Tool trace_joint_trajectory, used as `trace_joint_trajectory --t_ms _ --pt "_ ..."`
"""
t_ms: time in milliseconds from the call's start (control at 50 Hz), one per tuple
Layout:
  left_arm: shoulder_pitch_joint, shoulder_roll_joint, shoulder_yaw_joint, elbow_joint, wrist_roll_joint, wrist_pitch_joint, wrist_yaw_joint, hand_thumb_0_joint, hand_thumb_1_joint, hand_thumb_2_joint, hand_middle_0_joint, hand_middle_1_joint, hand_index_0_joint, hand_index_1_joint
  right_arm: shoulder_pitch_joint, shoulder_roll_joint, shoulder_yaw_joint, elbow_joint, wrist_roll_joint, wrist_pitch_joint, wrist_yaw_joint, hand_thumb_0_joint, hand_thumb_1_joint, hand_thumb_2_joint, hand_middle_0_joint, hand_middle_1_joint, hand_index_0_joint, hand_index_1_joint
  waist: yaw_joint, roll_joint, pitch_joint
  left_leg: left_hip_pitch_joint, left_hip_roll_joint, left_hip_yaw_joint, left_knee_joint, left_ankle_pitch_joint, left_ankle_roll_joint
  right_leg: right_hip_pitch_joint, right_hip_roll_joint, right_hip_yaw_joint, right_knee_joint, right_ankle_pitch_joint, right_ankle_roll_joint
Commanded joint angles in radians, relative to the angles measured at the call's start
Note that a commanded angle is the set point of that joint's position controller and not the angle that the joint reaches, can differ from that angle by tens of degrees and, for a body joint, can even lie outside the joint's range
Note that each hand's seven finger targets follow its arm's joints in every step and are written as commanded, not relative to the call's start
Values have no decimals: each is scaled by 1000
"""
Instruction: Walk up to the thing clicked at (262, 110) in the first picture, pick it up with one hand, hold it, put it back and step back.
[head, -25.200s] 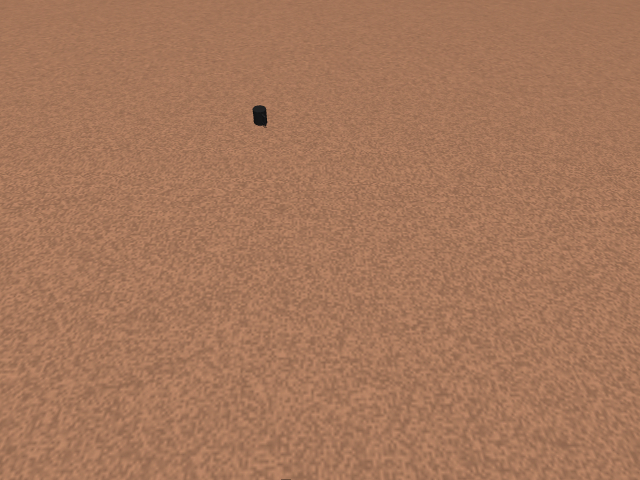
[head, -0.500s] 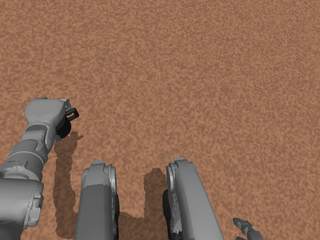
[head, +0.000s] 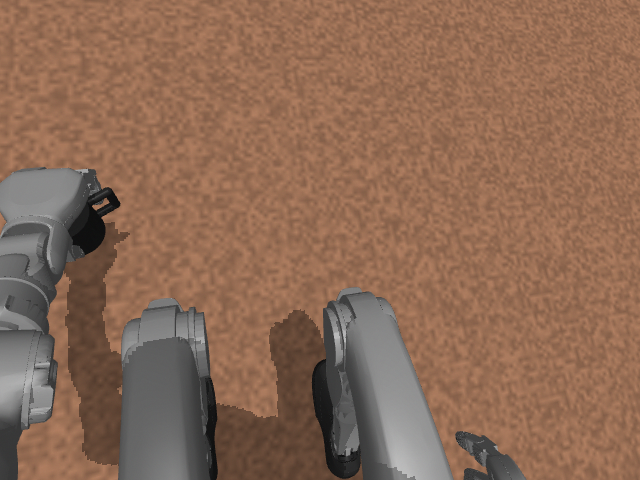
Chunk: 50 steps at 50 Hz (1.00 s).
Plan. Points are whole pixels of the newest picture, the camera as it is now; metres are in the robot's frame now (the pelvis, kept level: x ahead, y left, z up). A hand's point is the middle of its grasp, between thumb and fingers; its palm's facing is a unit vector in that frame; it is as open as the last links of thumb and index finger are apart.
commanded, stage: crouch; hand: left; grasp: from above
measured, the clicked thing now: (79, 216) +0.45 +0.29 -0.21
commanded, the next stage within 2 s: lower in 0.36 s
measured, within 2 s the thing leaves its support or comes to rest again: rests again in 1.28 s
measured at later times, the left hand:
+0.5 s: hand (75, 224) +0.43 +0.29 -0.22, palm faces -0.46 -0.07 -0.88, open 9.4 cm
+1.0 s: hand (94, 234) +0.44 +0.29 -0.28, palm faces -0.47 -0.09 -0.88, open 9.4 cm
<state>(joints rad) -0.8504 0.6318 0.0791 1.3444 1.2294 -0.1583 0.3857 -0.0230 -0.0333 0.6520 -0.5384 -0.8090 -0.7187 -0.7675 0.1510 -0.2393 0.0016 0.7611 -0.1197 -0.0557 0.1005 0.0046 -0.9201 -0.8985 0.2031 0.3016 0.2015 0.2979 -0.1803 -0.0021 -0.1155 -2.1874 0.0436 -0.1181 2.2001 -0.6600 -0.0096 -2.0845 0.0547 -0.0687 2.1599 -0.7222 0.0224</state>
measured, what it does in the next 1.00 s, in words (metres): lowers itself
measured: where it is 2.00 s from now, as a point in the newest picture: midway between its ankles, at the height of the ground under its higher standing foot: (270, 443)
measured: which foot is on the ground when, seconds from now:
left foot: down 0.00-1.00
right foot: down 0.00-1.00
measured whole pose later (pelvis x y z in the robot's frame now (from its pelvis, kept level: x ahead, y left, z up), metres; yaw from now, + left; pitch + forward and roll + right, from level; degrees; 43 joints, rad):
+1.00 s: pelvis +0.00 +0.00 -0.08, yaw -4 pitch +32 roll -9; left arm -0.92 0.77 0.14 1.51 1.26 -0.20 0.48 -0.02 -0.04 0.67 -0.53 -0.81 -0.71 -0.78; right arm 0.10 -0.26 0.12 0.76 -0.18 -0.08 0.13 0.00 -0.92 -0.89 0.20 0.30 0.20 0.30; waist -0.24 -0.06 0.01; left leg -2.37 0.04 -0.19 2.46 -0.66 -0.03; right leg -2.25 0.08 -0.12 2.39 -0.71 0.03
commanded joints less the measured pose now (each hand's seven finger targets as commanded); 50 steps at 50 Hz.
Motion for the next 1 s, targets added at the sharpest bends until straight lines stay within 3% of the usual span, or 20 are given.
trace_joint_trajectory --t_ms 0,60,80,160,200,260,320,400,460,480,520,540,580,640,700,760,860,880,920,980 --pt "-373 268 32 -129 -5 -1 62 0 482 904 -829 -925 -864 -889 193 -221 -67 -13 -5 -3 -8 0 -909 -902 200 299 200 299 -7 243 -673 534 -17 78 -185 166 37 252 21 -50 -229 250 -57" --pt "-368 311 62 -106 2 -5 70 0 471 874 -812 -915 -851 -875 196 -235 -63 -7 -10 -9 -9 0 -906 -901 200 300 200 300 5 273 -656 551 -15 62 -193 120 29 205 14 -64 -201 201 -62" --pt "-386 291 37 -112 5 -5 67 0 457 878 -805 -915 -841 -877 190 -232 -61 -8 -10 -10 -8 0 -906 -901 200 300 200 300 -3 278 -663 557 -14 60 -188 116 27 191 18 -69 -194 198 -65" --pt "-414 333 62 -119 -1 -7 74 0 429 908 -804 -895 -828 -870 187 -237 -50 -2 -10 -11 -8 0 -907 -901 200 300 200 300 1 309 -685 547 -16 63 -160 136 26 183 16 -68 -166 219 -65" --pt "-394 315 47 -89 -2 -6 71 0 434 910 -797 -919 -827 -888 191 -234 -43 -2 -13 -13 -6 0 -909 -902 200 300 200 300 -12 263 -661 503 -16 71 -134 141 34 201 20 -67 -173 230 -59" --pt "-391 348 62 -72 -6 -10 69 0 459 917 -825 -923 -852 -895 201 -232 -32 2 -17 -14 -4 0 -912 -903 200 300 200 300 -11 237 -652 444 -18 84 -103 152 41 250 22 -57 -174 247 -50" --pt "-427 379 66 -108 -5 -14 67 0 475 915 -832 -923 -860 -895 190 -235 -32 0 -16 -9 -5 0 -909 -902 200 300 200 300 -4 269 -701 444 -16 86 -90 157 39 264 31 -57 -161 250 -53" --pt "-389 342 53 -64 -8 -10 64 0 513 920 -858 -924 -886 -894 193 -242 -26 3 -17 -8 -4 0 -909 -901 200 300 200 300 -17 274 -629 445 -13 71 -97 127 33 196 27 -81 -138 218 -58" --pt "-444 369 50 -126 -4 -14 60 0 453 926 -836 -907 -857 -885 181 -250 -29 4 -12 -4 -5 0 -908 -900 200 300 200 300 -6 320 -682 486 -10 65 -89 155 29 187 34 -87 -119 247 -63" --pt "-365 334 40 -30 0 -5 60 0 446 917 -841 -898 -860 -877 189 -250 -21 4 -14 -4 -3 0 -913 -902 200 300 200 300 -20 277 -614 457 -13 63 -85 153 31 178 30 -89 -121 247 -58" --pt "-395 326 24 -15 -9 -12 59 0 444 930 -840 -897 -857 -879 185 -252 -14 6 -18 -5 -1 0 -911 -901 200 300 200 300 -41 235 -584 400 -11 64 -60 146 38 185 35 -92 -118 251 -53" --pt "-405 328 18 -18 -13 -17 59 0 461 928 -845 -906 -865 -885 176 -248 -8 6 -18 -7 -1 0 -909 -899 200 300 200 300 -35 239 -576 389 -11 62 -58 141 38 176 37 -92 -113 244 -55" --pt "-430 374 40 -37 -9 -28 62 0 470 910 -849 -904 -872 -879 172 -257 0 2 -21 -10 0 0 -909 -899 200 300 200 300 -29 264 -597 389 -10 62 -47 144 37 184 36 -94 -104 246 -52" --pt "-405 349 24 -3 6 -39 69 0 496 905 -857 -926 -887 -895 165 -257 11 -1 -29 -14 5 0 -910 -900 200 300 200 300 -43 284 -578 400 -9 55 -34 151 31 163 39 -106 -74 252 -55" --pt "-431 395 63 -43 5 -55 91 0 518 909 -872 -922 -901 -891 163 -271 18 -5 -37 -16 5 0 -907 -898 200 300 200 300 -38 317 -609 418 -11 51 -24 161 26 161 37 -114 -57 258 -54" --pt "-413 388 56 -12 23 -55 109 0 519 928 -869 -939 -897 -909 155 -274 18 -5 -42 -19 9 0 -907 -899 200 300 200 300 -46 333 -583 422 -7 42 -24 135 22 117 39 -126 -40 233 -59" --pt "-377 414 86 -8 22 -43 143 0 530 939 -868 -967 -899 -934 151 -276 28 -6 -56 -27 16 0 -909 -899 200 300 200 300 -45 337 -587 400 -3 50 19 164 26 149 42 -119 -29 274 -50" --pt "-414 435 99 -40 19 -44 149 0 533 973 -879 -962 -903 -936 155 -281 29 -6 -59 -27 17 0 -906 -898 200 300 200 300 -52 334 -616 389 -5 49 24 162 28 159 44 -118 -32 274 -48" --pt "-400 432 89 -10 15 -37 150 0 469 937 -833 -916 -858 -888 146 -270 37 -2 -60 -28 20 0 -901 -895 200 300 200 300 -47 324 -591 351 -1 51 39 159 31 173 47 -106 -29 273 -47" --pt "-397 410 72 35 8 -32 149 0 484 945 -834 -930 -862 -900 149 -275 42 0 -65 -40 25 0 -900 -895 201 300 200 300 -68 296 -547 332 1 42 55 141 34 151 48 -117 -24 260 -45"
